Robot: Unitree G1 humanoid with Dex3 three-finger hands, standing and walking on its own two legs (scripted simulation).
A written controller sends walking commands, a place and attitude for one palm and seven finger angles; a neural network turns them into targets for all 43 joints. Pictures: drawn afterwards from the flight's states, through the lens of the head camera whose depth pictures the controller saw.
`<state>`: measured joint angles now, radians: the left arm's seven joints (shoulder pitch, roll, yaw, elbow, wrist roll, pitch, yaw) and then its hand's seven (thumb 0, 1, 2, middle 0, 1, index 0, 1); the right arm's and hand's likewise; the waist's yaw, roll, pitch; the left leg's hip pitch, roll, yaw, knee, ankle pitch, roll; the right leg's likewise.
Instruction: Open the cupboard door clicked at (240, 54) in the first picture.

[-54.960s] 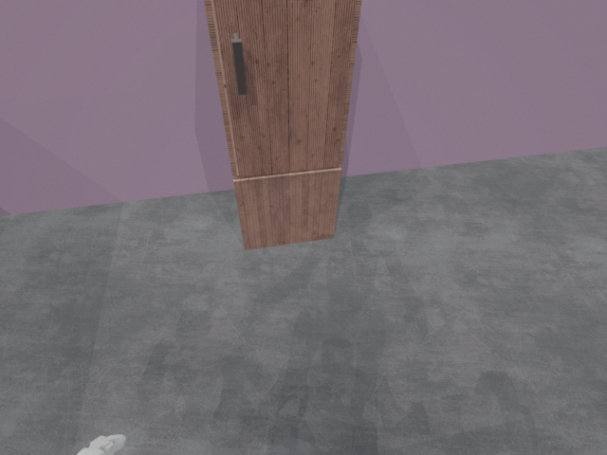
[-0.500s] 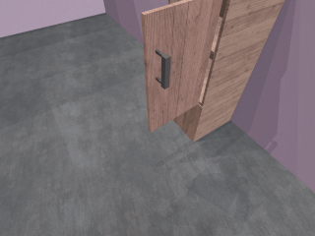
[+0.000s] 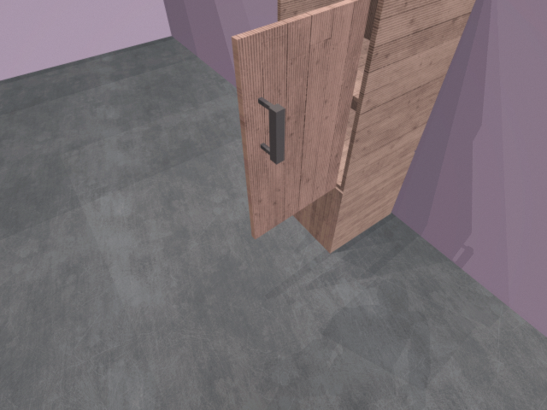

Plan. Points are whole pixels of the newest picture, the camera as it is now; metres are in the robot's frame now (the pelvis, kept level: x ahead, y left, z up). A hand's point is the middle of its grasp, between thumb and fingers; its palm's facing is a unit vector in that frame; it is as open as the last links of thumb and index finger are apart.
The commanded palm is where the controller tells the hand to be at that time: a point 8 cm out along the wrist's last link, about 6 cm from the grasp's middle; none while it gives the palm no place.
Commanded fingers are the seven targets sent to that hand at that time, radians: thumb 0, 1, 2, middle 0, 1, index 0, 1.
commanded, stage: let the arm hang, fingers relaxed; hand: left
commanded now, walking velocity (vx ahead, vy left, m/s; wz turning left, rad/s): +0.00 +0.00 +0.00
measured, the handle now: (270, 130) +0.65 +0.04 +0.05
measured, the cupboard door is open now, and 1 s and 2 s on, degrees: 94 94 94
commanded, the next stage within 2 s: look to check the result in 0.08 s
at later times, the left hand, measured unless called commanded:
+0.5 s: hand out of the picture +0.05 +0.22 -0.16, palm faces +0.01 -0.95 -0.32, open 7.4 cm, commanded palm none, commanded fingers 0.00 0.90 0.90 -0.20 -0.30 -0.20 -0.30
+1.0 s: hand out of the picture +0.09 +0.22 -0.15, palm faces -0.01 -0.94 -0.34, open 7.4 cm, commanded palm none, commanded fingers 0.00 0.90 0.90 -0.20 -0.30 -0.20 -0.30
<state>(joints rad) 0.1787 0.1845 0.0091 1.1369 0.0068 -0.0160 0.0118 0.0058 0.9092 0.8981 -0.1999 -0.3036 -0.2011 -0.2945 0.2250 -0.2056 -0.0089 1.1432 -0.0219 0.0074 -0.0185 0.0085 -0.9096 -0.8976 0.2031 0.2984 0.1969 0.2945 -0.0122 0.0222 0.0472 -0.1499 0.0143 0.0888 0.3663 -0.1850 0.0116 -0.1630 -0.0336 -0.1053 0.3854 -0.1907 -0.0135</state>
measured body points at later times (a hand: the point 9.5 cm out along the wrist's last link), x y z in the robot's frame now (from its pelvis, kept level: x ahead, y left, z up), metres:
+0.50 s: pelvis +0.01 -0.01 +0.00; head +0.02 -0.03 +0.45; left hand +0.05 +0.27 -0.13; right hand +0.06 -0.28 -0.16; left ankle +0.01 +0.11 -0.75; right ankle +0.01 -0.11 -0.75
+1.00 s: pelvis +0.02 -0.02 +0.00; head +0.03 -0.04 +0.45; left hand +0.09 +0.27 -0.13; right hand +0.08 -0.31 -0.15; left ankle +0.01 +0.11 -0.75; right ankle +0.01 -0.11 -0.75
